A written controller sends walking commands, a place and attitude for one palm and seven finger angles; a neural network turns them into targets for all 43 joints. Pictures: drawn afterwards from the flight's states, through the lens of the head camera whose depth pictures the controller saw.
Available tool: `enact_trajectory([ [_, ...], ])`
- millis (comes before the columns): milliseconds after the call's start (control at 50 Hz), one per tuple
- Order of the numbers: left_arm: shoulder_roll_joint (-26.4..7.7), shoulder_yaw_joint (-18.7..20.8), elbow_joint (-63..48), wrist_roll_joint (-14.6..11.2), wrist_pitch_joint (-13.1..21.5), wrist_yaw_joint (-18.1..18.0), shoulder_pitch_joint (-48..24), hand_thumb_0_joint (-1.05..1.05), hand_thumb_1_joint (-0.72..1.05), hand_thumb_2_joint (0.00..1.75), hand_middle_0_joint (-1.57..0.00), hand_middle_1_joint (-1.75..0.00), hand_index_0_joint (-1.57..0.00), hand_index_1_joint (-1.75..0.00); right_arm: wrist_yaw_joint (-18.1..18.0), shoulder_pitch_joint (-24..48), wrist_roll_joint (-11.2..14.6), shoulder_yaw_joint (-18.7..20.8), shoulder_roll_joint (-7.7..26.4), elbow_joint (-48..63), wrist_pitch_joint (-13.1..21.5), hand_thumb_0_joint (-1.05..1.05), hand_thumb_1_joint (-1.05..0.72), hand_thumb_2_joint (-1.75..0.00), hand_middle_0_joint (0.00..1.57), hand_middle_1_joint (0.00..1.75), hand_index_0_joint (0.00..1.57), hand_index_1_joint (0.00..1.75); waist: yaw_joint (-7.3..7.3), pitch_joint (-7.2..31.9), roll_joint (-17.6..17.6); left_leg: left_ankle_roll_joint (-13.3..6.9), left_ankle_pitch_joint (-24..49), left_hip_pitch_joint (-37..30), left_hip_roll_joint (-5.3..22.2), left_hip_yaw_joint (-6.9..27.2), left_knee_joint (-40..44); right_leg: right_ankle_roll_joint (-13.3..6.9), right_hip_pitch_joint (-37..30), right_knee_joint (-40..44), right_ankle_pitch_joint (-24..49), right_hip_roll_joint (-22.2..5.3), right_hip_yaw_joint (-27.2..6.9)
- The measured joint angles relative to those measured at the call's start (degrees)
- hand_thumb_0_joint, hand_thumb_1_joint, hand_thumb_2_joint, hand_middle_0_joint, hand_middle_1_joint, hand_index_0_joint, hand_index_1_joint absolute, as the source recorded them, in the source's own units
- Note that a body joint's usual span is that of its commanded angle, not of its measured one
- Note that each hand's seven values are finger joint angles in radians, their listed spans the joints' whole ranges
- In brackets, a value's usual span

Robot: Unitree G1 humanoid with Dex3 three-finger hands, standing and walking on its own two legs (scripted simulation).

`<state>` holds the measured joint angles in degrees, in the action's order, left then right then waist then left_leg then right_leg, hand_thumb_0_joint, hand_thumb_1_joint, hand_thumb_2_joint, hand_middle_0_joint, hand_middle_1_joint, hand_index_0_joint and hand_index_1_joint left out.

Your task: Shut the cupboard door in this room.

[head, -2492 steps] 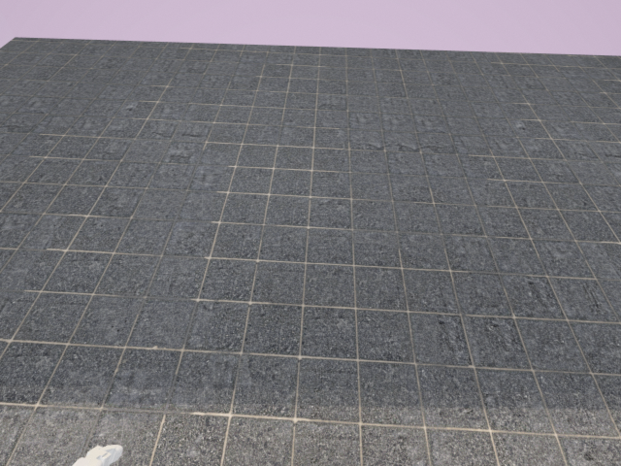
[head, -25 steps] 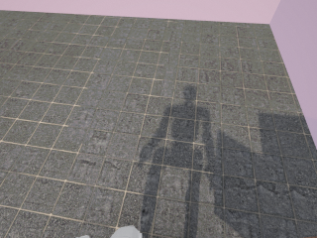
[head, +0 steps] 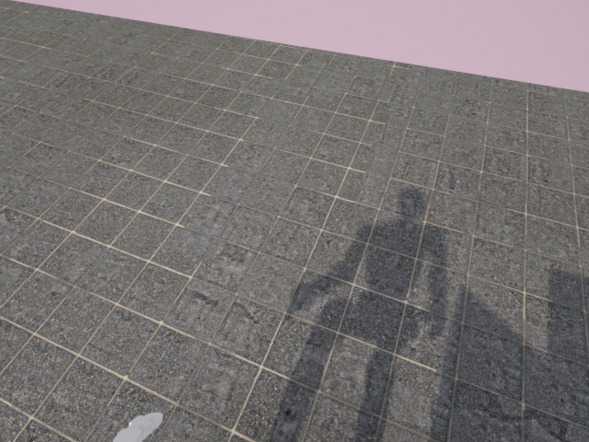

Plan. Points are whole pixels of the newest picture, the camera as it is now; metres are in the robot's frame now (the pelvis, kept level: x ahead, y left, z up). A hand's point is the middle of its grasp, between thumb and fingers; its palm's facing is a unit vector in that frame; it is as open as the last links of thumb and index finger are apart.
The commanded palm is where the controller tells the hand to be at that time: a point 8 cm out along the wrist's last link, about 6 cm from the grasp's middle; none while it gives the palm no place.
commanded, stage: turn or walk to find it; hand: left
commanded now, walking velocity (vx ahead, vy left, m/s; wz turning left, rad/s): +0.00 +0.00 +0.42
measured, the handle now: out of the picture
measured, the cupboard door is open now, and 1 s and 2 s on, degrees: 55 55 55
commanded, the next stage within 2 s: none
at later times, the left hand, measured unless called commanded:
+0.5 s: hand out of the picture -0.03 +0.23 -0.17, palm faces +0.30 -0.92 -0.26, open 7.4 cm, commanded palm none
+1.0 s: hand out of the picture +0.03 +0.18 -0.14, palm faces +0.45 -0.85 -0.27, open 7.4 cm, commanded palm none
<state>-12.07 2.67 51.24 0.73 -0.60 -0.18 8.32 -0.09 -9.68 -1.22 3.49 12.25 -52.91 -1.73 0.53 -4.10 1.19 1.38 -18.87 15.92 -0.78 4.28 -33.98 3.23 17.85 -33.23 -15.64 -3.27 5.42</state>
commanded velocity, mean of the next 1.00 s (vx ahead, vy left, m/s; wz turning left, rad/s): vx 0.00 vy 0.00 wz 0.42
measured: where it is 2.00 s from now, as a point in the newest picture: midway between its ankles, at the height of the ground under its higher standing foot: outside the picture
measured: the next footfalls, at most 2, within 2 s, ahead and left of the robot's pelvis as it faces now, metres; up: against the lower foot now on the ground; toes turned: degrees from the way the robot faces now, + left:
left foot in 0.40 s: +0.01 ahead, +0.13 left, +0.00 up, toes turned +17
right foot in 0.80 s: +0.12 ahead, -0.10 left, +0.00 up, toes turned +16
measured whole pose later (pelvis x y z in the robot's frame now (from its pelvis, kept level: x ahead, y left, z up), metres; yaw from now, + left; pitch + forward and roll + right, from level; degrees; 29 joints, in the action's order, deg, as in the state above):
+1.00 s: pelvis +0.04 -0.03 +0.01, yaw +28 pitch +0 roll +2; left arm -8.9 1.9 51.7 1.3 0.2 -1.0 10.5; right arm 0.8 -11.2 -1.0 4.7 13.7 -55.8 -3.9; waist 1.2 -5.7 2.2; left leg 3.3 -24.1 26.8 0.4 0.9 -64.4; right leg -1.6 13.4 -30.2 -16.8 -5.9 10.8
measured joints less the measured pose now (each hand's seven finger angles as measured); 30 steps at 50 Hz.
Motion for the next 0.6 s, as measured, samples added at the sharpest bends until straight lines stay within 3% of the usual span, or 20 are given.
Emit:
enact_trajectory([
  [60, 1.68, -0.61, -0.34, 0.48, 0.97, -0.27, 0.56, 0.01, 0.91, 0.90, -0.20, -0.30, -0.20, -0.29, 0.09, 0.47, 0.32, 0.80, 0.95, -0.25, -1.11, 0.01, -0.91, -0.90, 0.20, 0.30, 0.20, 0.30, -0.08, -0.76, 1.77, 0.05, -9.86, 5.77, -0.96, 0.59, -16.57, -4.04, 0.06, -2.41, -1.96, -0.35, 2.20],
  [100, 2.45, -0.68, -0.34, 0.53, 0.77, -0.57, 1.40, 0.01, 0.91, 0.90, -0.20, -0.30, -0.20, -0.29, 0.37, 0.78, 0.26, 1.16, 1.37, -0.62, -1.67, 0.01, -0.91, -0.90, 0.20, 0.30, 0.20, 0.30, -0.20, -1.16, 1.94, 0.29, -9.21, 9.10, -0.93, -0.77, -26.78, -4.76, -1.11, -1.23, -2.31, -1.03, 3.20],
  [140, 2.81, -0.64, -0.01, 0.65, 0.58, -0.75, 2.24, 0.01, 0.91, 0.90, -0.20, -0.30, -0.20, -0.29, 0.71, 0.91, 0.20, 1.21, 1.53, -0.93, -1.84, 0.01, -0.91, -0.90, 0.20, 0.30, 0.20, 0.30, -0.16, -1.48, 1.70, 0.92, -7.30, 10.52, -0.11, -2.21, -30.69, -4.64, -2.32, 0.62, -1.63, -1.74, 4.17],
  [200, 2.67, -0.56, 0.55, 0.80, 0.60, -0.76, 3.46, 0.01, 0.91, 0.90, -0.21, -0.30, -0.20, -0.30, 1.01, 0.87, 0.30, 0.94, 1.28, -1.41, -2.02, 0.01, -0.91, -0.90, 0.20, 0.30, 0.20, 0.30, -0.32, -1.85, 0.60, 1.74, -6.83, 9.69, 1.10, -3.89, -27.29, -4.59, -3.69, 2.75, -0.89, -2.94, 5.64],
  [320, 1.02, -0.05, 1.74, 0.98, 0.66, -0.55, 5.63, 0.01, 0.90, 0.90, -0.21, -0.30, -0.20, -0.30, 1.16, 1.83, 0.63, -0.09, 0.51, -2.02, -1.95, 0.01, -0.91, -0.90, 0.20, 0.30, 0.20, 0.30, -1.81, -2.46, -1.44, 1.67, -7.28, 4.74, 2.17, -6.63, -12.24, -3.72, -4.33, 2.95, -1.34, -4.79, 8.71],
  [360, 0.13, 0.32, 2.39, 0.91, 0.46, -0.57, 6.27, 0.01, 0.90, 0.90, -0.21, -0.30, -0.20, -0.30, 1.15, 2.31, 0.66, -0.43, 0.23, -1.78, -1.53, 0.01, -0.91, -0.90, 0.20, 0.30, 0.20, 0.30, -2.11, -2.47, -2.05, 1.33, -4.94, 2.46, 2.14, -7.77, -6.27, -3.07, -4.06, 1.58, -2.18, -5.41, 9.83],
  [400, -0.81, 0.73, 2.97, 0.56, 0.02, -0.55, 7.23, 0.01, 0.90, 0.90, -0.21, -0.30, -0.20, -0.30, 1.28, 2.27, 0.54, -0.72, 0.21, -1.07, -0.69, 0.01, -0.91, -0.90, 0.20, 0.30, 0.20, 0.30, -2.10, -1.86, -2.31, 0.27, 1.87, -0.79, 2.26, -8.57, 1.92, -2.13, -2.97, -1.82, -4.07, -6.12, 10.90],
  [440, -2.12, 1.16, 3.86, 0.23, -1.22, -0.62, 7.06, 0.01, 0.90, 0.90, -0.21, -0.30, -0.20, -0.30, 1.13, 2.61, 0.34, -0.77, -0.53, -0.69, 0.08, 0.01, -0.91, -0.90, 0.20, 0.30, 0.20, 0.30, -2.35, -1.96, -3.79, -1.70, 1.61, -0.25, 1.34, -8.50, 0.58, -0.46, 0.25, -10.24, -11.57, -6.22, 7.51],
  [480, -2.62, 1.37, 4.88, 0.18, -2.42, -0.80, 6.44, 0.01, 0.91, 0.90, -0.20, -0.30, -0.20, -0.29, 0.62, 2.36, 0.21, -0.91, -0.90, -0.40, 0.51, 0.01, -0.91, -0.90, 0.20, 0.30, 0.20, 0.30, -2.25, -1.55, -3.59, -2.68, 0.24, -0.47, 1.38, -7.68, 0.52, 0.27, 3.80, -19.35, -15.44, -4.39, 3.66],
  [540, -2.69, 1.49, 5.08, 0.09, -2.62, -0.42, 5.06, 0.01, 0.91, 0.90, -0.20, -0.30, -0.20, -0.29, -0.24, 1.67, -0.01, -1.15, -1.08, -0.59, 0.79, 0.01, -0.91, -0.90, 0.20, 0.30, 0.20, 0.30, -1.91, -0.99, -2.69, -2.66, 1.57, -1.85, 1.33, -6.02, 3.56, 0.97, 7.24, -26.17, -12.84, -2.84, 0.45],
  [600, -2.45, 1.33, 4.11, -0.03, -2.24, -0.21, 3.48, 0.01, 0.91, 0.90, -0.20, -0.30, -0.20, -0.29, -0.50, 0.87, -0.01, -1.35, -1.21, -0.94, 0.91, 0.01, -0.91, -0.90, 0.20, 0.30, 0.20, 0.30, -1.70, -0.77, -2.25, -2.68, 3.13, -3.04, 0.93, -4.65, 6.14, 1.46, 8.32, -25.66, -10.57, -2.40, -1.35],
])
